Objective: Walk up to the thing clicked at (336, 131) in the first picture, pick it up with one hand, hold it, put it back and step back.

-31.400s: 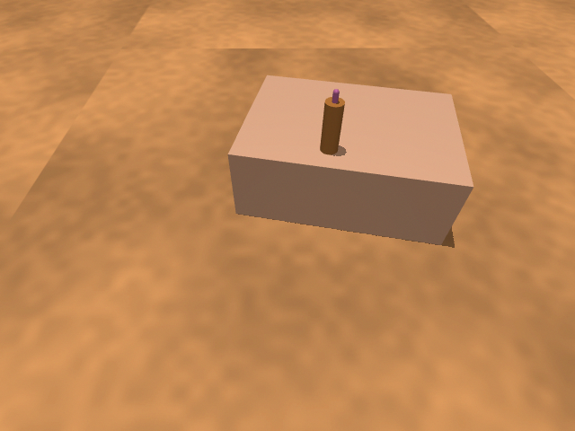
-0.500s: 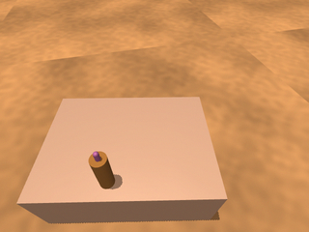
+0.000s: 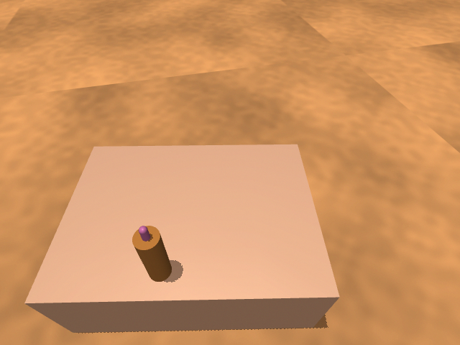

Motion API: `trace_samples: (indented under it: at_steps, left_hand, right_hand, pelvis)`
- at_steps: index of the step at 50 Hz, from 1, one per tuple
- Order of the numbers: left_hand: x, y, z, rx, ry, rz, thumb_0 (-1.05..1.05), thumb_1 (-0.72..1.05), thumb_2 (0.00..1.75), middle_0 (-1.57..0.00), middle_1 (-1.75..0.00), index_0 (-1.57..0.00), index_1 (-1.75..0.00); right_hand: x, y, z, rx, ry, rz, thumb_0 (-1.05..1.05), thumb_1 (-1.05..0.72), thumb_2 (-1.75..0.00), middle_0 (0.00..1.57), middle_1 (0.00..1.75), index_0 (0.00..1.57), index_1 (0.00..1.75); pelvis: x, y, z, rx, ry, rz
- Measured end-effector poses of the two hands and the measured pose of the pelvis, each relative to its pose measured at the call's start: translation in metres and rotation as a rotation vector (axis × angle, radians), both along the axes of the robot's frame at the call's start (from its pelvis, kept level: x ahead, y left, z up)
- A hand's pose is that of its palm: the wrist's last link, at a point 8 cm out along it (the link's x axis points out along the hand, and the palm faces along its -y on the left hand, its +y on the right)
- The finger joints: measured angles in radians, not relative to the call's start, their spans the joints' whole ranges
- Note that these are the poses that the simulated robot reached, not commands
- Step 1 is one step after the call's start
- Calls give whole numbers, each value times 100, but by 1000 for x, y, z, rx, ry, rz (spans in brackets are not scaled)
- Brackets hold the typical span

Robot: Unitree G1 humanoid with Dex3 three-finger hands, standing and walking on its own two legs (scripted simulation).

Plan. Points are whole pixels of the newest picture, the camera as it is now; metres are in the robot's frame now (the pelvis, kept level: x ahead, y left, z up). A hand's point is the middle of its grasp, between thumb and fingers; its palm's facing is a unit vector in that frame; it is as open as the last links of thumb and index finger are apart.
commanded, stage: stand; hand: left
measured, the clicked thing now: (152, 251) +0.44 +0.25 -0.29
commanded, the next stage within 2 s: step back in 0.26 s
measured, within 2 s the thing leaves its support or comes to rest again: neither
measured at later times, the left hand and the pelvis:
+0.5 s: hand out of the picture +0.05 +0.27 -0.17, palm faces -0.01 -0.91 -0.41, open 7.4 cm; pelvis -0.05 -0.01 -0.02, yaw +0 degrees
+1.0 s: hand out of the picture -0.07 +0.29 -0.18, palm faces +0.08 -0.91 -0.40, open 7.4 cm; pelvis -0.15 +0.01 -0.03, yaw +5 degrees
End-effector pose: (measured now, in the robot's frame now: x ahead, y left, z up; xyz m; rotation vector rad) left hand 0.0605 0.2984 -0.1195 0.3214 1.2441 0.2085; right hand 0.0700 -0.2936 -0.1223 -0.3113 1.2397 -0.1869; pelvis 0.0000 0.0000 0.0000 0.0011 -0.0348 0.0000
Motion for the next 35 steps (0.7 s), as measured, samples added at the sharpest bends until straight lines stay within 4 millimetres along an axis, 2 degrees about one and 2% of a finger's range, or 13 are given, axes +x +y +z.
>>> trace_samples:
  at_steps: [14,22,25,28,32,35]
  left_hand:
    - [-3,2,-1,-5,1,5,1,90,89,-21,-30,-20,-30]
    - [-8,12,-6,40,-22,8,1,90,89,-21,-30,-21,-30]
    - [-17,10,-7,63,-34,1,1,90,89,-21,-30,-20,-30]
    - [-37,5,-9,86,-37,5,0,90,89,-20,-30,-20,-30]
    - [-67,-4,-3,88,1,6,1,90,89,-21,-30,-20,-30]
    - [-79,-7,3,88,5,15,1,90,89,-21,-30,-21,-30]
  right_hand:
    - [-4,1,1,1,4,-5,1,-90,-90,21,30,21,30]
    - [-10,-15,-5,-16,-13,-15,1,-90,-89,21,30,21,30]
    - [-12,-27,-12,-23,-37,-6,1,-90,-89,21,30,21,30]
    - [-11,-39,-23,-22,-65,1,1,-90,-89,21,30,21,30]
    - [-16,-41,-23,-20,-74,12,1,-90,-90,20,30,20,30]
    - [-32,-38,-22,-17,-50,33,1,-90,-90,20,30,20,30]
  pelvis:
    - [-3,1,0,-2,2,0]
    - [-33,-4,-12,3,7,-1]
    - [-46,-13,-20,7,2,-1]
    - [-59,-22,-30,4,-3,8]
    - [-74,-23,-26,20,-1,9]
    - [-84,-22,-21,21,14,27]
